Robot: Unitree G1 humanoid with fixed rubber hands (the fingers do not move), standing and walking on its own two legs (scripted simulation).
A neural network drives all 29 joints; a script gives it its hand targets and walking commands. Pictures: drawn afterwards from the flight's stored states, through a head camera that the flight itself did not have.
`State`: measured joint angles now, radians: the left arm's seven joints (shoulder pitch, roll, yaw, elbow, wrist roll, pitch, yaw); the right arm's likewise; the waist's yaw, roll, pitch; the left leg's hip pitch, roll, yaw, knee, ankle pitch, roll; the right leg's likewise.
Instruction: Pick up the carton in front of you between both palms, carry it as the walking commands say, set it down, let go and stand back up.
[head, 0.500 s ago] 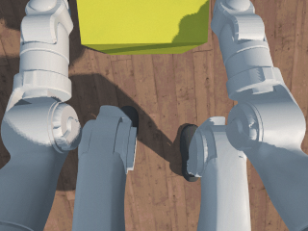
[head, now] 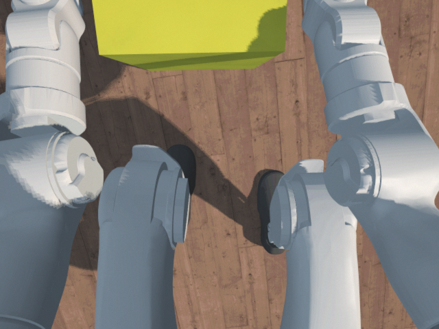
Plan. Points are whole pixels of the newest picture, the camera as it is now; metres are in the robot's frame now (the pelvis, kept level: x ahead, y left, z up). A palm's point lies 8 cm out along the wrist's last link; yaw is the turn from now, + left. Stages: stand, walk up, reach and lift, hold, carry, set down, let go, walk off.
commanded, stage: set down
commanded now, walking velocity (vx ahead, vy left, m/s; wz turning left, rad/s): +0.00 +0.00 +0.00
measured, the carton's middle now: out of the picture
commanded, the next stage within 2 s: let go in 1.56 s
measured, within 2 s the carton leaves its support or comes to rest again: neither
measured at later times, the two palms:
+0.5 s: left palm out of the picture +0.51 +0.30 -0.18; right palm out of the picture +0.57 -0.09 -0.18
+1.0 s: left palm out of the picture +0.52 +0.31 -0.02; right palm out of the picture +0.59 -0.07 -0.01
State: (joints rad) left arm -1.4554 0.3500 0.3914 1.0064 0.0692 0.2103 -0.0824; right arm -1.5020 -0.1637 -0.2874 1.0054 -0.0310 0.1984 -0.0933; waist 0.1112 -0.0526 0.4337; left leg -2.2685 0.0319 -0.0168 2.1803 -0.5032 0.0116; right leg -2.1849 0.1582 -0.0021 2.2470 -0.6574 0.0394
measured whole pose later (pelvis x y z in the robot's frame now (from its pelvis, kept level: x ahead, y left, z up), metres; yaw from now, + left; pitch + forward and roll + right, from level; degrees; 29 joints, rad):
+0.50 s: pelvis +0.00 +0.00 +0.00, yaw +1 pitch +32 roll -1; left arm -1.51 0.48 0.27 1.21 -0.13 0.04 0.01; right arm -1.53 -0.34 -0.05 1.07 0.18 0.13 -0.14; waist 0.09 -0.03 0.51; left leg -2.24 0.03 0.00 2.19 -0.51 0.02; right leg -2.15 0.15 0.01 2.26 -0.68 0.05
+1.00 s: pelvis +0.01 +0.00 +0.09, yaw +1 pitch +43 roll -4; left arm -1.35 0.40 0.30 1.00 -0.05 0.17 0.00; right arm -1.38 -0.24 -0.24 0.96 0.04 0.21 -0.15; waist 0.08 -0.04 0.11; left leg -2.16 -0.02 -0.04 1.86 -0.45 0.01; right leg -2.05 0.10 0.00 1.91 -0.62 0.03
